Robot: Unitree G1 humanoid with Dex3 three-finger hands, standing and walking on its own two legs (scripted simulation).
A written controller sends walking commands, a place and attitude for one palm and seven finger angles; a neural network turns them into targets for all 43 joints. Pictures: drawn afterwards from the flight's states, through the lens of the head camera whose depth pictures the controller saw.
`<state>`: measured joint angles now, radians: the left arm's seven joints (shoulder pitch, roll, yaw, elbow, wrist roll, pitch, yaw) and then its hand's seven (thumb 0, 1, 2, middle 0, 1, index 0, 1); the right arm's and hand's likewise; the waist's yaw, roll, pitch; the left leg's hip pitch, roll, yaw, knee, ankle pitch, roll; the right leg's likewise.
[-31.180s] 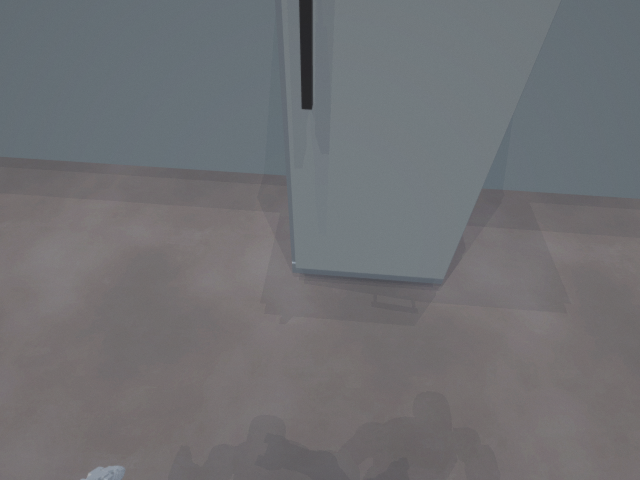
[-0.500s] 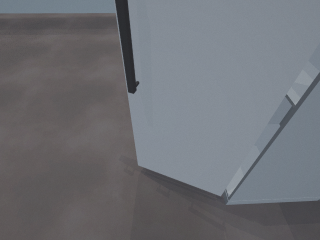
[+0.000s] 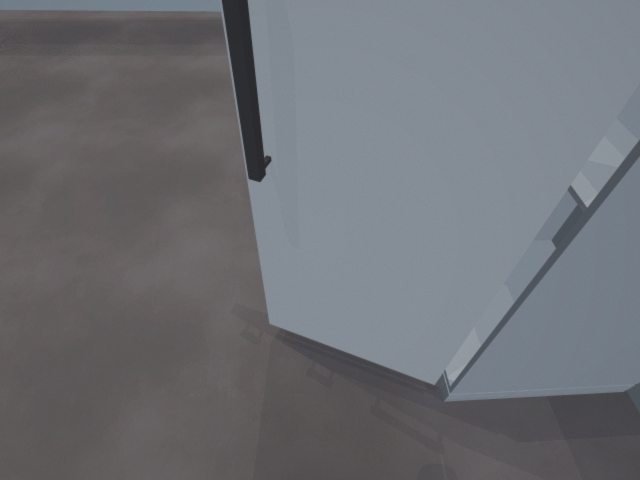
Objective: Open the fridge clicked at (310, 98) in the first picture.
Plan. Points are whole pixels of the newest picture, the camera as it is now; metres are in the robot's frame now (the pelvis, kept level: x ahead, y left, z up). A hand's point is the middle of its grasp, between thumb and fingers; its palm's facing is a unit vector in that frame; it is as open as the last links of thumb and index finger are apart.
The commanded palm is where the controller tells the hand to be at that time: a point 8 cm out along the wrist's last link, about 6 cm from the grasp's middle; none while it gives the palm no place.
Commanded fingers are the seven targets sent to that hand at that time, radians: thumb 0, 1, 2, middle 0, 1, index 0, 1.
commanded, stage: look to check the result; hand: left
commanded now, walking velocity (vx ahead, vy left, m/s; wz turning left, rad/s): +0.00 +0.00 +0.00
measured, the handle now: (247, 41) +0.63 +0.15 +0.24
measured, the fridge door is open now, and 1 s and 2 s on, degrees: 66 66 66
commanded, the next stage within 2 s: stand and wait in 0.34 s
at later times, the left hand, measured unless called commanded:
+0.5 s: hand out of the picture +0.06 +0.22 -0.17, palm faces -0.01 -0.96 -0.28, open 7.4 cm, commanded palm none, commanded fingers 0.00 0.90 0.90 -0.20 -0.30 -0.20 -0.30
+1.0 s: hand out of the picture +0.09 +0.23 -0.15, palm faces -0.04 -0.94 -0.34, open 7.4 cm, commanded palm none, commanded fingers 0.00 0.90 0.90 -0.20 -0.30 -0.20 -0.30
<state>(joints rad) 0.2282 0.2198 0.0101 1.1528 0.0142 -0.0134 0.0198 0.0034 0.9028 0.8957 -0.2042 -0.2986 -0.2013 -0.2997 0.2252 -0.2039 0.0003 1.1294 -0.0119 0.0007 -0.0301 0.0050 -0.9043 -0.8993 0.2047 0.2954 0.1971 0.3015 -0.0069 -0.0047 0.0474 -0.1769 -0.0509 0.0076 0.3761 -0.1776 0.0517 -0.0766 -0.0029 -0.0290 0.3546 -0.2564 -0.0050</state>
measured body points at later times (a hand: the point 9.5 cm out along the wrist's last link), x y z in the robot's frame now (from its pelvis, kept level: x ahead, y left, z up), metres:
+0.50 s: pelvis +0.00 +0.00 +0.00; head +0.02 +0.00 +0.45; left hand +0.06 +0.27 -0.14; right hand +0.06 -0.28 -0.14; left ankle +0.02 +0.09 -0.75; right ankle -0.04 -0.12 -0.75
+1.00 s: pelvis +0.01 -0.01 +0.00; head +0.03 -0.01 +0.45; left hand +0.10 +0.28 -0.13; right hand +0.08 -0.31 -0.13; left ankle +0.02 +0.09 -0.75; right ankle -0.04 -0.12 -0.75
